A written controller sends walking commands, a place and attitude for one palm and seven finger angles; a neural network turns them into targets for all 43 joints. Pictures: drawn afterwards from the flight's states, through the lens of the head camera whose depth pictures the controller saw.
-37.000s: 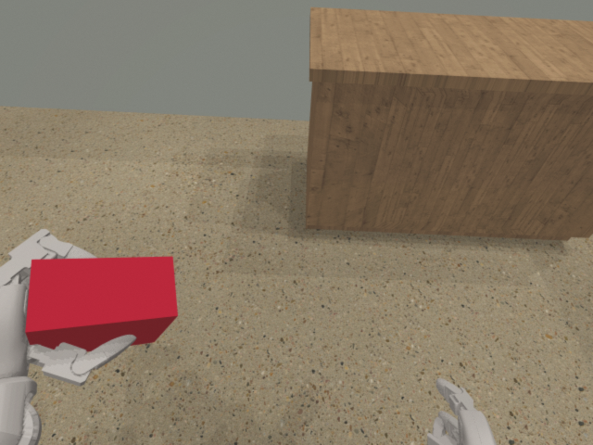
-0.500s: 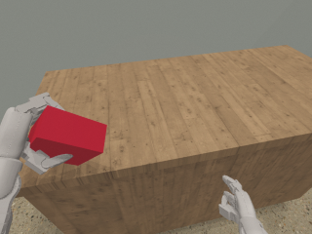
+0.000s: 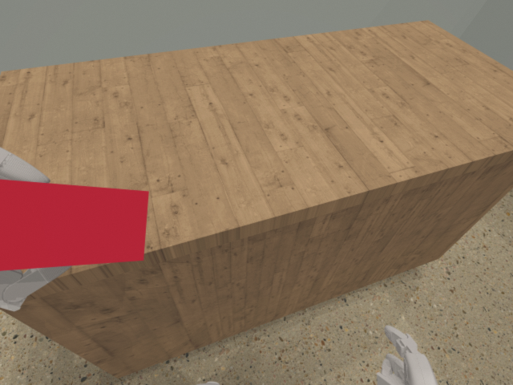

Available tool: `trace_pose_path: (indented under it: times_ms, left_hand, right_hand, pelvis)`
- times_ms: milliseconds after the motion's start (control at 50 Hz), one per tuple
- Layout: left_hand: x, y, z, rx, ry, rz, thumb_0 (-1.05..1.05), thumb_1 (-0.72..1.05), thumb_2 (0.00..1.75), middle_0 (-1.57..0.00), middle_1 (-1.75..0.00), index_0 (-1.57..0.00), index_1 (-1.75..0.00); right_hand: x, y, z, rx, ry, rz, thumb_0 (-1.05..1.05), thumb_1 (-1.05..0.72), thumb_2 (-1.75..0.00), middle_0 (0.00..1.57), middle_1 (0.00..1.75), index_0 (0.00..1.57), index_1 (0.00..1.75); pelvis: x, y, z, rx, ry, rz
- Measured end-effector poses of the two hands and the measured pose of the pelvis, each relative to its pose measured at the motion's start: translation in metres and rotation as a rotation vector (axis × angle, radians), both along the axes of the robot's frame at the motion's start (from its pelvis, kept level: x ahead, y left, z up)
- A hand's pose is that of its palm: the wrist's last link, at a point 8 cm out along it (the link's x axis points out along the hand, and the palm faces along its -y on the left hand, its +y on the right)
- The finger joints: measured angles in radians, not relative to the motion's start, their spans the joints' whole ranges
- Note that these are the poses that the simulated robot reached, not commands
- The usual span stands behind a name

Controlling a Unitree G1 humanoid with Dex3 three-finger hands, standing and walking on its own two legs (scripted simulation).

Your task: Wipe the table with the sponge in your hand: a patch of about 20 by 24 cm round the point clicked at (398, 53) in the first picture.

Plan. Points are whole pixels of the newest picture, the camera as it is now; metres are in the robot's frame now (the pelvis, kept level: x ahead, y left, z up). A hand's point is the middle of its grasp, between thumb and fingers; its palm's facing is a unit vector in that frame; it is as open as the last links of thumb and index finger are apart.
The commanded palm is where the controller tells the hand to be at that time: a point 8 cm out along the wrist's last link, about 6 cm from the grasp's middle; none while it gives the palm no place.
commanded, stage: step back with the hand held close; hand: left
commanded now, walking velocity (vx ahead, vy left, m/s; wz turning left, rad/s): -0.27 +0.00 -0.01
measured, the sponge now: (79, 220) +0.23 +0.19 +0.23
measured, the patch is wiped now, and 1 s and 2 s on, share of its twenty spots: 1.00 1.00 1.00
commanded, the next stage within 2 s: stop stepping back and stand still in 0.62 s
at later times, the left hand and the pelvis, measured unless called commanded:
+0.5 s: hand out of the picture +0.11 +0.23 +0.26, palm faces +0.48 -0.82 -0.31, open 10.1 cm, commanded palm +0.05 +0.29 +0.27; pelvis -0.09 +0.00 -0.03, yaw +4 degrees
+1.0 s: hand out of the picture +0.01 +0.17 +0.28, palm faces +0.39 -0.81 -0.43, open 10.1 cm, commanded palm -0.03 +0.24 +0.27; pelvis -0.21 -0.04 +0.00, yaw -3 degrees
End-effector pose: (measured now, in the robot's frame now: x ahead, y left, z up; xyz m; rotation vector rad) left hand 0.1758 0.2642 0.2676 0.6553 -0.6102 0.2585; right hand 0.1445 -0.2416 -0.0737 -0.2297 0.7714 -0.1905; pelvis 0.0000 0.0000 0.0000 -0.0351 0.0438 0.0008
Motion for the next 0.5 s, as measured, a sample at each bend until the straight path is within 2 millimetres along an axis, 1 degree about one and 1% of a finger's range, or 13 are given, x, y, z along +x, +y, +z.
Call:
trace_pose_path:
  times_ms: [60, 140, 200, 260, 340, 420, 460, 500]
  left_hand:
    - [-0.020, 0.007, 0.006, -0.009, -0.076, 0.022, -0.01, -0.51, 1.05, -0.73, -1.33, -0.75, -1.33]
    - [-0.040, 0.022, 0.009, -0.059, -0.167, 0.073, -0.01, -0.51, 1.05, -0.73, -1.33, -0.75, -1.33]
    - [-0.050, 0.031, 0.006, -0.112, -0.196, 0.109, -0.01, -0.51, 1.05, -0.73, -1.33, -0.75, -1.33]
    - [-0.056, 0.033, 0.000, -0.143, -0.193, 0.126, -0.01, -0.51, 1.05, -0.72, -1.34, -0.75, -1.33]
    - [-0.066, 0.020, -0.008, -0.127, -0.183, 0.101, -0.01, -0.51, 1.05, -0.72, -1.34, -0.75, -1.33]
    - [-0.085, 0.005, -0.012, -0.121, -0.204, 0.012, -0.01, -0.51, 1.05, -0.72, -1.34, -0.75, -1.33]
    - [-0.096, 0.005, -0.011, -0.115, -0.215, -0.021, -0.01, -0.51, 1.05, -0.72, -1.33, -0.75, -1.33]
    - [-0.109, 0.010, -0.010, -0.096, -0.243, -0.031, -0.01, -0.51, 1.05, -0.73, -1.33, -0.75, -1.33]
  right_hand:
    - [0.003, 0.005, 0.004, -0.009, -0.049, 0.029, 0.01, -0.90, -0.90, 0.20, 0.30, 0.20, 0.30]
    - [0.002, 0.014, 0.007, -0.014, -0.095, 0.066, 0.01, -0.90, -0.90, 0.20, 0.30, 0.20, 0.30]
    - [-0.003, 0.020, 0.008, -0.005, -0.121, 0.088, 0.01, -0.90, -0.90, 0.20, 0.30, 0.20, 0.30]
    - [-0.010, 0.025, 0.005, 0.016, -0.143, 0.104, 0.01, -0.90, -0.90, 0.20, 0.30, 0.20, 0.30]
    - [-0.025, 0.025, -0.005, 0.038, -0.147, 0.128, 0.01, -0.90, -0.90, 0.20, 0.30, 0.20, 0.30]
    - [-0.047, 0.020, -0.021, 0.019, -0.055, 0.124, 0.01, -0.90, -0.90, 0.20, 0.30, 0.20, 0.30]
    - [-0.062, 0.020, -0.023, 0.009, -0.006, 0.109, 0.01, -0.90, -0.90, 0.20, 0.30, 0.20, 0.30]
    - [-0.077, 0.021, -0.023, -0.010, 0.012, 0.105, 0.01, -0.90, -0.90, 0.20, 0.30, 0.20, 0.30]
  pelvis:
    - [-0.011, 0.002, -0.004, -0.004, -0.012, 0.009]
    - [-0.025, 0.005, -0.008, -0.007, -0.029, 0.020]
    - [-0.035, 0.006, -0.011, -0.012, -0.042, 0.022]
    - [-0.046, 0.004, -0.015, -0.009, -0.061, 0.019]
    - [-0.060, -0.002, -0.025, -0.009, -0.088, 0.038]
    - [-0.076, -0.003, -0.031, -0.004, -0.088, 0.060]
    - [-0.084, -0.001, -0.030, 0.004, -0.074, 0.064]
    - [-0.094, 0.002, -0.033, 0.008, -0.050, 0.073]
